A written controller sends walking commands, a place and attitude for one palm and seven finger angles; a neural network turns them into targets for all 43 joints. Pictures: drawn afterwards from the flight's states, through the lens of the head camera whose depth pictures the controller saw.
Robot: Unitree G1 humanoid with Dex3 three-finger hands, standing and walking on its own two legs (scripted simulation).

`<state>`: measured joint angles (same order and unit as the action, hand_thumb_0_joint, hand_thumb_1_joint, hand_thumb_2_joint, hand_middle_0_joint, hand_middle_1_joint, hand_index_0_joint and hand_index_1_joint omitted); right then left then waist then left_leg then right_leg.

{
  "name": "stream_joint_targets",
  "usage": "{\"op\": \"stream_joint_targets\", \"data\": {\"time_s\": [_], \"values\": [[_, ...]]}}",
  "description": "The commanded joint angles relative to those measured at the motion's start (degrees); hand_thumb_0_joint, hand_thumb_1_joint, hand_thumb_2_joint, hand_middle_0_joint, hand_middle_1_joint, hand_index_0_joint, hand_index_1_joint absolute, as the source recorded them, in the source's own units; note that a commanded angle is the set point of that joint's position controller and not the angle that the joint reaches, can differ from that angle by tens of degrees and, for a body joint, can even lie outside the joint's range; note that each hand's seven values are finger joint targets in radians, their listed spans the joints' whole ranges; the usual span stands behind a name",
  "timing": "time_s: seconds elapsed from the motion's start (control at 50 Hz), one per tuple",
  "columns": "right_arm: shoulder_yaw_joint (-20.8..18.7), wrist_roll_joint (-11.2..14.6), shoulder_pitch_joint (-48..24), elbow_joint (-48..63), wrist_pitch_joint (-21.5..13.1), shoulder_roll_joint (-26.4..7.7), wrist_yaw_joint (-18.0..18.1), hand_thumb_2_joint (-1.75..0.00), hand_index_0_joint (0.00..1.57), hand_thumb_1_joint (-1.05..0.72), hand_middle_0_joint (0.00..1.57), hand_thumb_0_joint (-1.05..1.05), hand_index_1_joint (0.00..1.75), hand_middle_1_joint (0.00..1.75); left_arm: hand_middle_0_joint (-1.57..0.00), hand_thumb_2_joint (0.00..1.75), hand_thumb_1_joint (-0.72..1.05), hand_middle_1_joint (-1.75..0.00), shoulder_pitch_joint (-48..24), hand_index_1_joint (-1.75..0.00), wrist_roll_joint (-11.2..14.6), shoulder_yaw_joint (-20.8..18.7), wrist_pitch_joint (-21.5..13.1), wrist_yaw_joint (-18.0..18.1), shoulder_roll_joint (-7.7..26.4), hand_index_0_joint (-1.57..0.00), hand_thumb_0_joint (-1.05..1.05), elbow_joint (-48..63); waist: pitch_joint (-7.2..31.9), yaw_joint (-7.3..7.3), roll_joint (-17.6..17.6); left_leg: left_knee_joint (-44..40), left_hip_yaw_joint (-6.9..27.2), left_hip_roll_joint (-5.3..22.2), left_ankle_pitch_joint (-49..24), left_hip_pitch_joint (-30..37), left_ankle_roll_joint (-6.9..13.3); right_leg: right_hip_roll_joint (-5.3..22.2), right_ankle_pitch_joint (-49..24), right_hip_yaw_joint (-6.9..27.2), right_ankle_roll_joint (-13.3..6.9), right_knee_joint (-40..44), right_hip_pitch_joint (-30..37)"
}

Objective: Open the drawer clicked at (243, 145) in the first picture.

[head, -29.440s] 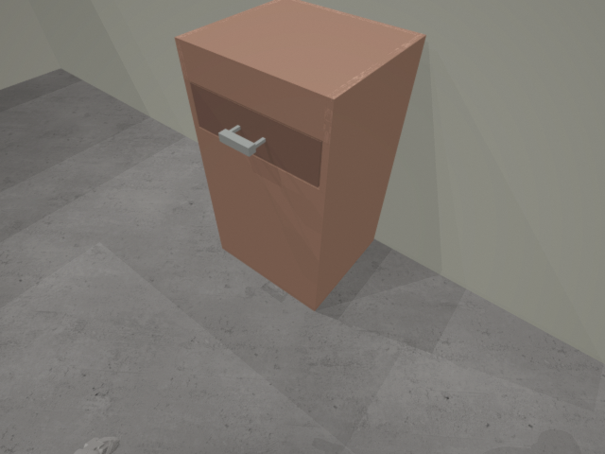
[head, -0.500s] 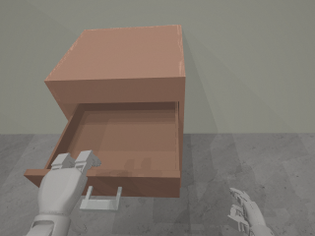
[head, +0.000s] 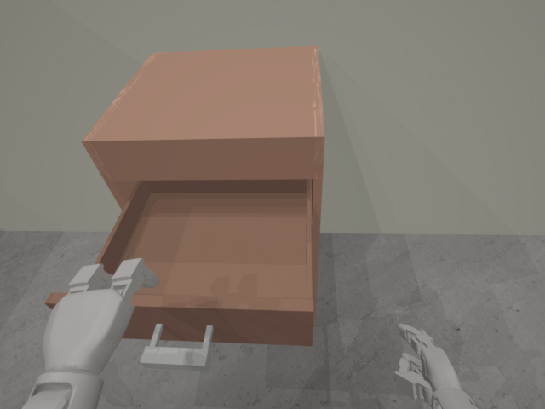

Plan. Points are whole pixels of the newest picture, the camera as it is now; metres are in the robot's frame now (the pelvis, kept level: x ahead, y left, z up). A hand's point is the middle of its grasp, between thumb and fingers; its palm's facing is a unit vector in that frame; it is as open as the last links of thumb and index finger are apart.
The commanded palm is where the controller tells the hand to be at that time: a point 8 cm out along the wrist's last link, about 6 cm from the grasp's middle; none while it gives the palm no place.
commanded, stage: draw the hand back to the body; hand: left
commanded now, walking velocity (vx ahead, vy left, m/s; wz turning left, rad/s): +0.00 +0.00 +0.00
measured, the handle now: (180, 344) +0.23 +0.21 -0.08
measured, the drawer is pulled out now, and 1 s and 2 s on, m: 0.30 0.30 0.30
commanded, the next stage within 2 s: step back with the hand held close in 1.34 s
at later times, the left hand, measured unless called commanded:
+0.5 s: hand (117, 314) +0.19 +0.22 +0.12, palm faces +0.31 -0.81 -0.49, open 13.6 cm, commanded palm +0.14 +0.26 +0.16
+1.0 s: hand (85, 290) +0.19 +0.24 +0.17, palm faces +0.42 -0.81 -0.42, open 9.8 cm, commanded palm +0.13 +0.28 +0.19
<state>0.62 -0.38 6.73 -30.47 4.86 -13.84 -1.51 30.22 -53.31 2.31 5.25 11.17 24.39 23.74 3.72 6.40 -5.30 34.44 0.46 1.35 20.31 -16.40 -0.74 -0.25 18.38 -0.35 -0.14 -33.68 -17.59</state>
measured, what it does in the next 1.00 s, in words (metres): stands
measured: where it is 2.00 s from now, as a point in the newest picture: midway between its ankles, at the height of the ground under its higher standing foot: outside the picture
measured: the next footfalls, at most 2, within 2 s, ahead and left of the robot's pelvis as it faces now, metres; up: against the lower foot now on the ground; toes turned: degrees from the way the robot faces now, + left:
none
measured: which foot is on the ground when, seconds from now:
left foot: down 0.00-1.00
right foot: down 0.00-1.00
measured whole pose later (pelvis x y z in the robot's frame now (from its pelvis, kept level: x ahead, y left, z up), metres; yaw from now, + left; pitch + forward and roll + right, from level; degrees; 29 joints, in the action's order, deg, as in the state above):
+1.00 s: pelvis +0.02 +0.00 +0.01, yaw +2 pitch -2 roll +0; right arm 0.8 0.2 9.2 -35.3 -8.0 -12.2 4.7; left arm 31.7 1.9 -14.9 -4.9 6.9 18.6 29.0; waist -0.1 3.7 -3.6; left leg 25.4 2.7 0.8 17.1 -6.5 -1.0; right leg 0.4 15.9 -2.8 0.0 -24.3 -6.6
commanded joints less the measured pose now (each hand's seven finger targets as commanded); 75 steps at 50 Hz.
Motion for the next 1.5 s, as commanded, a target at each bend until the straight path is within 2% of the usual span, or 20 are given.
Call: {"op": "stream_joint_targets", "data": {"time_s": [0.0,0.04,0.14,0.26,0.32,0.34,0.36,0.38,0.44,0.5,0.54,0.82,0.94,1.12,1.22,1.34,1.4,1.42,1.44,1.48], "values": [[-1.73,0.15,-8.8,10.3,-2.85,-4.8,0.86,-0.9,0.2,-0.9,0.2,0.0,0.3,0.3,-0.3,0.3,-0.5,-1.2,-3.72,-1.2,0.28,-7.67,-1.5,0.86,9.3,-0.3,0.0,12.16,5.85,-0.16,4.56,-4.17,-1.94,-0.92,-15.47,3.05,2.27,0.74,-13.88,-0.65,-1.54,6.08,2.39],[-1.55,0.55,-9.98,10.71,-3.1,-4.88,0.85,-0.9,0.2,-0.9,0.2,0.0,0.3,0.3,-0.3,0.3,-0.5,-1.2,-2.73,-1.2,0.69,-8.37,-1.77,0.73,9.42,-0.3,0.0,13.56,5.73,-0.14,2.12,-4.24,-1.55,-0.66,-16.02,3.71,1.91,0.74,-14.19,0.05,-1.88,6.33,2.49],[-1.58,0.67,-9.63,10.61,-3.01,-4.98,1.07,-0.9,0.2,-0.9,0.2,0.0,0.3,0.3,-0.3,0.3,-0.5,-1.2,-2.31,-1.2,1.43,-11.13,-2.26,0.95,11.21,-0.3,0.0,12.86,3.89,-0.07,3.5,-4.74,-1.23,-0.48,-14.97,3.27,1.82,0.63,-12.69,-0.17,-1.82,6.92,2.02],[-1.69,0.65,-7.89,10.96,-2.89,-5.22,1.23,-0.9,0.2,-0.9,0.2,0.0,0.3,0.3,-0.3,0.3,-0.5,-1.2,0.36,-1.2,2.45,-12.07,-2.39,0.5,11.76,-0.3,0.0,14.99,7.67,0.3,1.73,-4.79,-1.71,-0.51,-17.72,4.13,2.01,0.99,-14.91,-1.59,-1.5,6.14,4.12],[-1.75,0.78,-8.17,11.18,-2.58,-5.58,1.39,-0.9,0.2,-0.9,0.2,0.0,0.3,0.3,-0.3,0.3,-0.5,-1.2,0.65,-1.2,3.37,-12.96,-2.28,-0.33,12.65,-0.3,0.0,14.39,4.7,-0.21,4.68,-5.01,-1.5,-0.4,-16.79,3.21,1.93,1.26,-15.01,-1.58,-1.02,6.72,3.29],[-1.11,2.41,-4.71,12.99,-7.55,-1.54,3.24,-0.9,0.2,-0.9,0.2,0.0,0.3,0.3,-0.3,0.32,-0.47,-1.18,-5.12,-1.18,45.5,-10.48,-6.04,-2.21,-6.67,-0.3,0.0,15.46,0.79,-5.91,6.84,-6.08,0.17,0.57,-13.33,9.93,3.34,0.36,-11.58,-3.44,-0.94,6.86,4.89],[-0.77,1.96,-3.32,10.38,-10.26,-2.65,4.65,-0.9,0.2,-0.9,0.2,0.0,0.3,0.3,-0.29,0.33,-0.43,-1.15,1.63,-1.15,46.88,-13.18,-7.66,-1.9,-1.98,-0.29,0.0,6.26,-0.34,-4.63,8.83,-6.62,-0.15,1.18,-11.98,9.71,3.2,0.36,-9.49,-3.86,-0.75,6.81,4.39],[-0.52,1.75,-3.47,10.57,-10.95,-2.62,6.02,-0.9,0.2,-0.9,0.2,0.0,0.3,0.3,-0.29,0.34,-0.4,-1.13,0.95,-1.13,51.05,-14.6,-9.25,-2.12,-1.04,-0.29,0.0,13.44,0.37,-4.03,9.31,-8.09,0.49,1.19,-13.83,9.19,2.7,1.47,-10.52,-4.27,-0.46,7.7,6.72],[-0.08,0.69,-3.76,8.38,-14.77,-2.92,7.96,-0.9,0.2,-0.9,0.2,0.0,0.3,0.3,-0.29,0.39,-0.29,-1.07,-3.76,-1.07,52.57,-19.36,-12.02,-1.08,4.06,-0.29,0.0,19.66,2.87,-3.15,2.14,-8.72,-0.15,0.27,-18.12,10.45,2.15,2.35,-14.17,-3.46,-0.54,8.49,9.45],[0.42,0.51,-2.59,7.07,-16.5,-2.39,7.49,-0.9,0.2,-0.9,0.2,0.0,0.3,0.3,-0.28,0.43,-0.18,-1.0,-2.45,-1.0,53.45,-16.97,-12.48,-1.71,0.41,-0.28,0.0,18.12,-0.78,-3.41,-0.27,-9.81,0.17,0.34,-20.11,8.93,1.46,2.48,-15.43,-4.21,-0.88,9.12,9.39],[0.13,0.43,-3.47,6.16,-17.14,-2.53,7.34,-0.9,0.2,-0.9,0.2,0.0,0.3,0.3,-0.27,0.47,-0.12,-0.95,-3.4,-0.95,53.71,-18.65,-12.79,-1.99,1.57,-0.27,0.0,17.68,-2.61,-3.17,0.65,-10.3,0.36,0.38,-19.63,8.44,1.28,2.22,-15.19,-4.14,-1.06,10.49,9.39],[-1.26,0.74,-4.4,5.13,-16.55,-2.8,6.35,-0.9,0.2,-0.9,0.2,0.0,0.3,0.3,-0.24,0.68,0.37,-0.64,-0.28,-0.64,55.27,-22.6,-13.91,-3.48,2.11,-0.24,0.0,18.34,2.6,-3.11,3.83,-10.64,-0.42,0.56,-25.41,11.01,1.35,2.16,-21.9,-4.27,-0.47,10.98,12.51],[-1.33,0.8,-5.44,4.78,-15.93,-3.04,6.77,-0.9,0.2,-0.9,0.2,0.0,0.3,0.3,-0.22,0.76,0.58,-0.5,-2.57,-0.5,55.59,-25.02,-13.61,-3.35,3.52,-0.22,0.0,17.71,1.64,-2.97,1.34,-11.23,-0.7,0.17,-23.41,11.56,1.28,2.12,-20.24,-3.85,-0.53,12.43,11.85],[-1.35,0.9,-5.23,4.83,-15.63,-3.1,6.48,-0.9,0.2,-0.9,0.2,0.0,0.3,0.3,-0.2,0.9,0.9,-0.3,-2.45,-0.3,55.82,-24.25,-13.49,-3.55,2.68,-0.2,0.0,16.73,1.47,-3.03,2.76,-11.6,-0.41,0.3,-23.33,11.68,1.38,2.19,-20.03,-3.93,-0.39,12.09,12.06],[-1.24,0.88,-5.64,4.97,-15.45,-2.89,6.61,-0.9,0.2,-0.9,0.2,0.0,0.3,0.3,-0.2,0.9,0.9,-0.3,-2.54,-0.3,56.03,-25.2,-13.39,-3.48,3.5,-0.2,0.0,16.27,0.75,-2.85,4.08,-11.91,-0.36,0.12,-21.86,11.25,1.45,2.08,-19.1,-3.78,-0.3,12.57,11.97],[-1.31,0.87,-6.23,4.71,-15.63,-3.04,6.7,-0.9,0.2,-0.9,0.2,0.0,0.3,0.3,-0.2,0.9,0.9,-0.3,-3.45,-0.3,55.91,-25.54,-13.72,-3.5,4.04,-0.2,0.0,17.25,0.57,-2.79,0.55,-12.13,-0.48,-0.18,-20.65,11.74,1.26,1.93,-17.42,-3.42,-0.56,13.62,11.59],[-1.36,0.96,-5.74,4.47,-15.62,-2.99,6.63,-0.9,0.2,-0.9,0.2,0.0,0.3,0.3,-0.2,0.9,0.9,-0.3,-1.86,-0.3,56.03,-24.91,-13.75,-3.49,3.08,-0.2,0.0,15.53,0.07,-2.88,2.66,-12.18,-0.41,-0.05,-19.87,11.36,1.39,1.85,-16.81,-3.56,-0.37,13.55,11.28],[-1.37,0.96,-5.91,4.62,-15.73,-2.85,6.57,-0.9,0.2,-0.9,0.2,0.0,0.3,0.3,-0.2,0.9,0.9,-0.3,-2.11,-0.3,56.04,-25.21,-13.81,-3.44,3.46,-0.2,0.0,16.0,0.08,-2.77,2.57,-12.17,-0.42,-0.05,-20.02,11.25,1.43,2.01,-17.12,-3.43,-0.36,13.5,11.45],[-0.35,1.51,-3.17,7.45,-14.48,-3.95,6.2,-0.9,0.2,-0.9,0.2,0.0,0.3,0.3,-0.2,0.9,0.9,-0.3,-13.76,-0.3,56.29,-34.59,-17.14,-2.86,12.64,-0.2,0.0,22.24,-6.67,-5.02,-1.66,-11.06,1.03,0.12,-16.76,6.02,2.16,4.14,-19.11,-0.24,-0.18,16.2,6.71],[-1.55,1.2,-3.65,5.68,-12.23,-3.8,6.13,-0.9,0.2,-0.9,0.2,0.0,0.3,0.3,-0.2,0.9,0.9,-0.3,-1.44,-0.3,55.89,-29.07,-16.99,-4.12,4.64,-0.2,0.0,13.77,-3.95,-5.57,9.45,-9.2,2.24,0.5,-17.44,5.87,2.48,5.14,-20.82,-0.94,0.06,15.84,7.2]]}}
